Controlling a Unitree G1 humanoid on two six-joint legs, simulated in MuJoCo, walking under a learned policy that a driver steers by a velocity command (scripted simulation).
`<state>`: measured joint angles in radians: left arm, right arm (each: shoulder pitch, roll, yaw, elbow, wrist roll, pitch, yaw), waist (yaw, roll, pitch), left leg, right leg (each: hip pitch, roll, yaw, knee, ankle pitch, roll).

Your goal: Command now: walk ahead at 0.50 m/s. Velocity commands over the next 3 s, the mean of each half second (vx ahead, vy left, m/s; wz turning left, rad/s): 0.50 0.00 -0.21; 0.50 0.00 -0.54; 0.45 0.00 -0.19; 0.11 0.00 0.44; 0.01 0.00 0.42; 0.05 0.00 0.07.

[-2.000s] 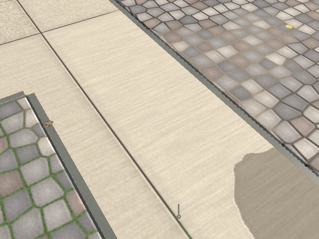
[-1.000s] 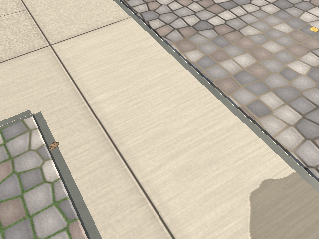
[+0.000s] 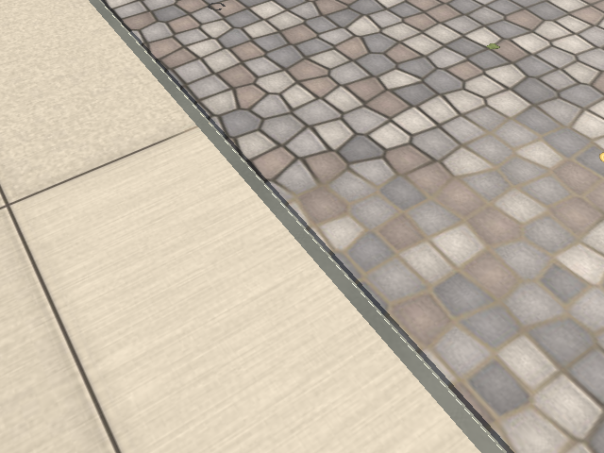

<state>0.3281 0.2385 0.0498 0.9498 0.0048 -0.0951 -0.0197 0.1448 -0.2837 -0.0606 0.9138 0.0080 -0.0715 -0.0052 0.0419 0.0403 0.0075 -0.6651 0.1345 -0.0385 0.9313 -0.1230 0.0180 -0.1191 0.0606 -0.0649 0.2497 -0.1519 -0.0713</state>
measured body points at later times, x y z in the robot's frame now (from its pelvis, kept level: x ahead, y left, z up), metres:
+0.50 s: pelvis +0.28 +0.07 +0.00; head +0.30 +0.08 +0.45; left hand +0.41 +0.33 -0.13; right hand +0.30 -0.21 -0.13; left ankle +0.30 +0.16 -0.75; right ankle +0.31 -0.10 -0.66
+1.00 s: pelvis +0.54 -0.05 -0.01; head +0.57 -0.07 +0.44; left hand +0.73 +0.17 -0.12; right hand +0.57 -0.36 -0.12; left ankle +0.62 +0.12 -0.66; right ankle +0.54 -0.11 -0.75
